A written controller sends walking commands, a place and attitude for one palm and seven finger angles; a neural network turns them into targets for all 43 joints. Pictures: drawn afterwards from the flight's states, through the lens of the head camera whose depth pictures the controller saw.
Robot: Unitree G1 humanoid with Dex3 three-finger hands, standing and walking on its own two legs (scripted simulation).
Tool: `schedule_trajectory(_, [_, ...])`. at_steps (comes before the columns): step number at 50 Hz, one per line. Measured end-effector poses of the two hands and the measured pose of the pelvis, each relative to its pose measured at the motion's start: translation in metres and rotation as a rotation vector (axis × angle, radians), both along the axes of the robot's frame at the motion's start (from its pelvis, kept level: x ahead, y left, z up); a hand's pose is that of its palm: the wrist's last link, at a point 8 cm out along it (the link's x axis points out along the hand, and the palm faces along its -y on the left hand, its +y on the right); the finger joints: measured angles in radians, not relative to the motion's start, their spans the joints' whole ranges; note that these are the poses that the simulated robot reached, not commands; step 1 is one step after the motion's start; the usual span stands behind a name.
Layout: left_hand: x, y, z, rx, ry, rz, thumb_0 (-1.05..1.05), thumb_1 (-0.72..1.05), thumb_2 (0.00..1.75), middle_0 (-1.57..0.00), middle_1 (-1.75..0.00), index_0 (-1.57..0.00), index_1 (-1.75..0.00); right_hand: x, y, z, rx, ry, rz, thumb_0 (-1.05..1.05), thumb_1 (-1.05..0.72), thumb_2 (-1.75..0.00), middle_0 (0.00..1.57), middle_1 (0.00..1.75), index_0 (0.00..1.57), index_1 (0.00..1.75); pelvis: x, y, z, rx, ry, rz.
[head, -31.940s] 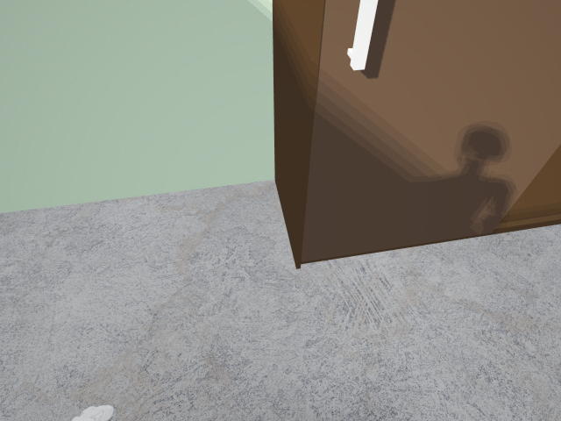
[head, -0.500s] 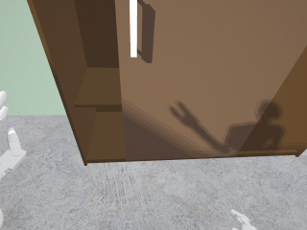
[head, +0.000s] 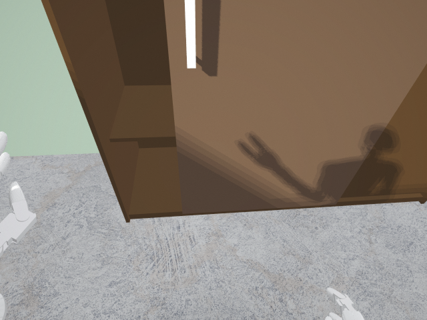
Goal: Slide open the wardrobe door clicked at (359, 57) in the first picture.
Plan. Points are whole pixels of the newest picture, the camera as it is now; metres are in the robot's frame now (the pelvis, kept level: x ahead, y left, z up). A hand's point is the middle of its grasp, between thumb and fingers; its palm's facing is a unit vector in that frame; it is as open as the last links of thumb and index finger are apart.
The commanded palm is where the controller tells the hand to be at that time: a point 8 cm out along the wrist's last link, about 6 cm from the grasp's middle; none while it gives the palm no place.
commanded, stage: stop stepping back and stand still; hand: left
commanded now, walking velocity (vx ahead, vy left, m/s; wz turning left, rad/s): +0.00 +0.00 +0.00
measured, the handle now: (190, 23) +0.76 +0.12 +0.25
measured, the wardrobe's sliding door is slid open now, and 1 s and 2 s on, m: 0.28 0.28 0.28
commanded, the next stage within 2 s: let the arm hang, fingers relaxed in 0.34 s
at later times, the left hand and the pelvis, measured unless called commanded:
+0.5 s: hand (53, 222) +0.23 +0.27 +0.11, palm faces +0.31 -0.82 -0.48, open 7.5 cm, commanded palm none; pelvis +0.01 +0.01 +0.01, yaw +0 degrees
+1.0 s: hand out of the picture -0.06 +0.21 -0.16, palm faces -0.03 -0.98 -0.21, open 7.3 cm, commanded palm none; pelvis -0.01 +0.02 +0.02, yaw +0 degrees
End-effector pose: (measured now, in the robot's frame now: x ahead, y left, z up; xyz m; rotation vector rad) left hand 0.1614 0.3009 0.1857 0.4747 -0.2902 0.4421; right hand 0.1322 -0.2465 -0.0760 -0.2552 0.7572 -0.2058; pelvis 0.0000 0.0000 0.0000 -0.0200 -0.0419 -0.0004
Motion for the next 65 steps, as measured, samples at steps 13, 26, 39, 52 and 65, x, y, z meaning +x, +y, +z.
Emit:
schedule_trajectory(13, [0.020,-0.005,0.005,0.022,0.068,-0.017,0.01,0.88,0.90,-0.21,-0.30,-0.21,-0.30,0.053,0.031,0.014,0.079,-0.074,0.073,0.02,-0.90,-0.90,0.21,0.30,0.21,0.30,0.018,0.002,0.010,0.006,0.036,-0.015])
schedule_trajectory(26, [0.038,0.014,-0.077,-0.058,0.409,-0.041,0.01,0.89,0.90,-0.21,-0.30,-0.20,-0.30,0.046,0.011,0.002,0.047,0.003,0.109,0.01,-0.90,-0.90,0.21,0.30,0.21,0.30,0.012,0.014,0.006,0.002,0.059,0.004])
schedule_trajectory(39, [-0.135,-0.059,-0.323,-0.554,1.556,0.050,0.00,0.98,0.90,-0.21,-0.30,-0.20,-0.29,-0.089,0.005,-0.034,0.038,0.505,-0.031,0.01,-0.91,-0.90,0.20,0.30,0.20,0.30,-0.004,0.014,0.011,0.006,0.033,0.006])
schedule_trajectory(52, [-0.221,-0.037,-0.310,-0.567,1.791,0.206,0.01,0.92,0.90,-0.20,-0.30,-0.20,-0.29,-0.164,0.047,-0.051,0.146,0.730,-0.120,0.01,-0.91,-0.90,0.20,0.30,0.20,0.30,-0.008,0.025,0.017,0.002,0.038,-0.008])
schedule_trajectory(65, [-0.156,-0.049,-0.315,-0.552,1.624,0.091,0.00,0.90,0.90,-0.20,-0.30,-0.20,-0.29,-0.139,0.055,-0.054,0.164,0.629,-0.122,0.02,-0.93,-0.90,0.20,0.30,0.20,0.30,-0.007,0.032,0.017,0.011,0.022,-0.021])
